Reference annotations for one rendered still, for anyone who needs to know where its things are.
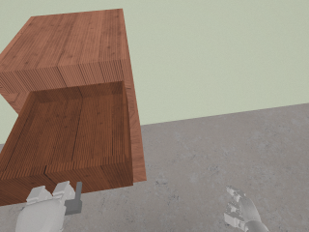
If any right robot forearm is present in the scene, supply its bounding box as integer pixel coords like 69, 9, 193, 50
244, 220, 269, 232

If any cabinet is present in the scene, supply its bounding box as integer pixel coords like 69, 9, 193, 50
0, 8, 147, 183

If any robot right hand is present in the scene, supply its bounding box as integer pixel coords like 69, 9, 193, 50
223, 185, 262, 231

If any robot left hand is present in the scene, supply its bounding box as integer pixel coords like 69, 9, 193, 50
15, 181, 75, 232

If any drawer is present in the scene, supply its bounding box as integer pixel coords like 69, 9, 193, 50
0, 80, 133, 207

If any handle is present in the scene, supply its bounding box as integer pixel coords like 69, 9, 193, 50
22, 182, 83, 216

